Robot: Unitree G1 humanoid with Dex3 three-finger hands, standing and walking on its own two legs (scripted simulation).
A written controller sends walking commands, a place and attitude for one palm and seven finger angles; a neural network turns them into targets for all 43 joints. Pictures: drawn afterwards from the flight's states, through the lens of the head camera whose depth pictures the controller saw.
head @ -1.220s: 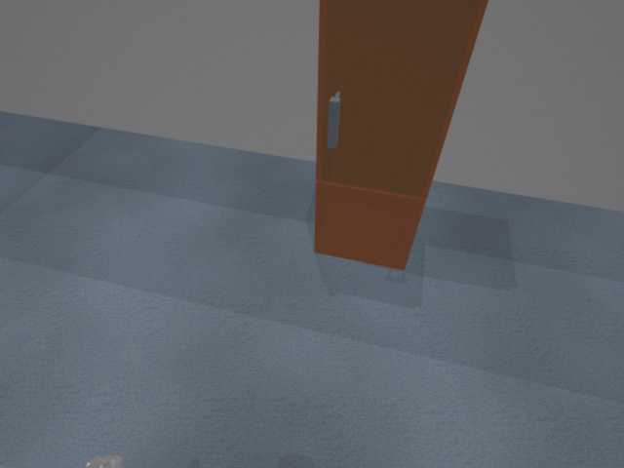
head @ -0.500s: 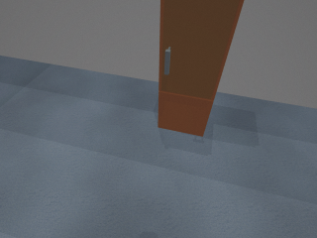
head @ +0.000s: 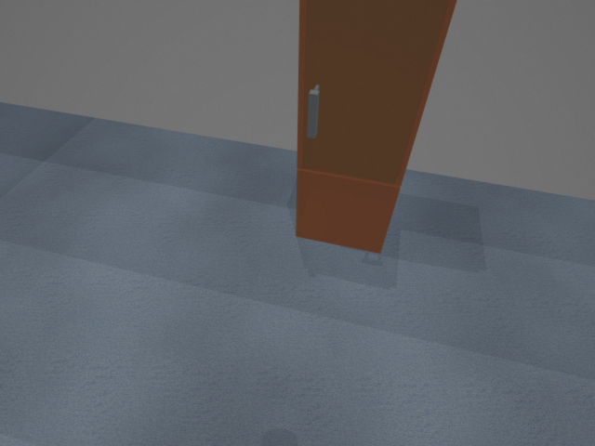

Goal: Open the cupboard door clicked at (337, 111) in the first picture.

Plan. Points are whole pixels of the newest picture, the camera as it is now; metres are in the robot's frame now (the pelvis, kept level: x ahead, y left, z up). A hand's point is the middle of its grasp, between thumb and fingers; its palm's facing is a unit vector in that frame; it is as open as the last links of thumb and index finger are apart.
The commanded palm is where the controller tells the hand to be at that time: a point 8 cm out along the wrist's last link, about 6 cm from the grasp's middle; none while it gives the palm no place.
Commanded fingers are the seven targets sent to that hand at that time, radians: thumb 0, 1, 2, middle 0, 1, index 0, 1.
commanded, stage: look at it before walking up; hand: left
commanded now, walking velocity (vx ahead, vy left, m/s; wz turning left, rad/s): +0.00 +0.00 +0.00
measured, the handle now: (314, 111) +1.05 +0.01 -0.11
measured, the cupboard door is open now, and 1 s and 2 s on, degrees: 0 0 0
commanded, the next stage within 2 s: turn to face it in 0.22 s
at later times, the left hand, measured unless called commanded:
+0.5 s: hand out of the picture +0.08 +0.25 -0.16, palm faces -0.03 -0.94 -0.34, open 7.3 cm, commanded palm none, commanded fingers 0.00 0.90 0.90 -0.20 -0.30 -0.20 -0.30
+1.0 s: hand out of the picture +0.05 +0.18 -0.18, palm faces -0.10 -0.97 -0.22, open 7.3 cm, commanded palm none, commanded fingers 0.00 0.90 0.90 -0.20 -0.30 -0.20 -0.30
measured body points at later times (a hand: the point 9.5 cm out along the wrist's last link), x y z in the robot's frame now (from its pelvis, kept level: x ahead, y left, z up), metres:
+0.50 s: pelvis +0.01 +0.00 +0.00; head +0.01 +0.00 +0.45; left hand +0.08 +0.29 -0.13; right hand +0.09 -0.30 -0.13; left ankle +0.00 +0.13 -0.75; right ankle +0.00 -0.12 -0.75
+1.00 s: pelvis -0.02 +0.00 -0.02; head +0.00 +0.00 +0.43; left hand +0.05 +0.23 -0.16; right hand -0.03 -0.24 -0.17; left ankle -0.01 +0.12 -0.73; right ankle +0.00 -0.12 -0.75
